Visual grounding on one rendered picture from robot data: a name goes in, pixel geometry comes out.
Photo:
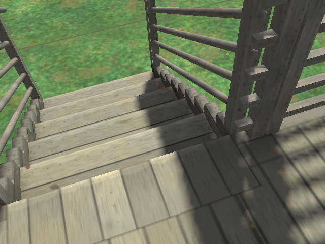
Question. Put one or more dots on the stairs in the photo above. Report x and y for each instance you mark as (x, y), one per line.
(102, 128)

